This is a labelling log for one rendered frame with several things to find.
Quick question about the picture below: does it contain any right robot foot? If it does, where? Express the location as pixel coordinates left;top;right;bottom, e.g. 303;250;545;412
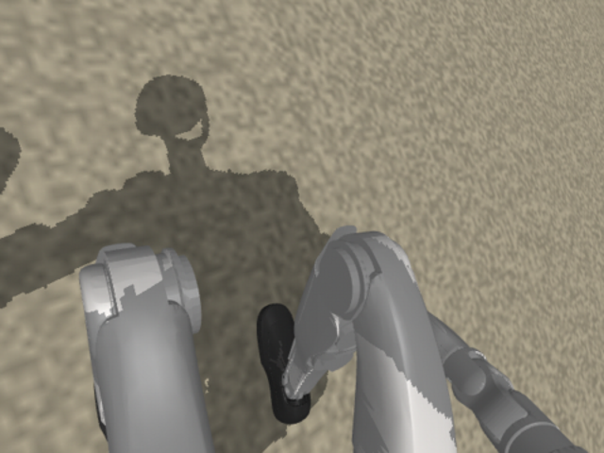
257;304;310;425

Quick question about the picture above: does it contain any right robot hand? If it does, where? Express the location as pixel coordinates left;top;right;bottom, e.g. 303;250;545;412
428;312;470;365

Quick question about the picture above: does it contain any right robot arm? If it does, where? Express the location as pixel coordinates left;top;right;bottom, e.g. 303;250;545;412
443;347;588;453

